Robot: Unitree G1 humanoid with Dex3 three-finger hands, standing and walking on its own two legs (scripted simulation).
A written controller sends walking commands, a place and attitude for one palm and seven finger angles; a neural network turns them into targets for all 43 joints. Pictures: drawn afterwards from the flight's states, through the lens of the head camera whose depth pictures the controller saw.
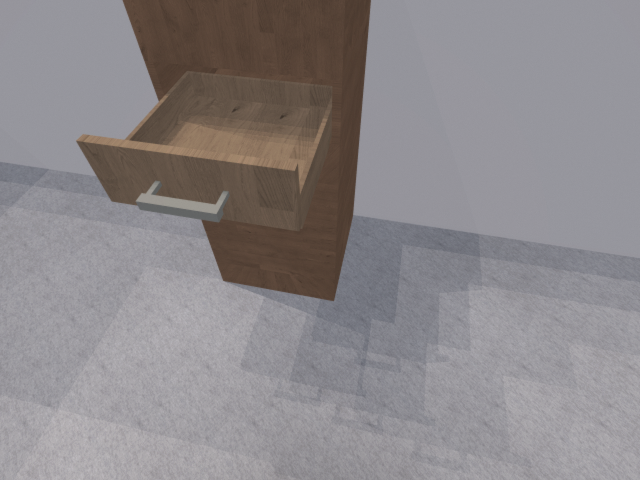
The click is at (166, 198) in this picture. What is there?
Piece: drawer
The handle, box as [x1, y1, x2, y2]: [136, 181, 229, 221]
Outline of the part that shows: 136,200 140,209 212,221 219,221 223,213 221,209 229,195 228,191 223,191 215,204 158,196 155,193 161,184 159,181 155,181 145,194 141,193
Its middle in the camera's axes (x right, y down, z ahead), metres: -0.24 -0.07 +0.67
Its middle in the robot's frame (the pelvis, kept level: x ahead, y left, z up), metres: +0.55 +0.26 +0.00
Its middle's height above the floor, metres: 0.78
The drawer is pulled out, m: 0.29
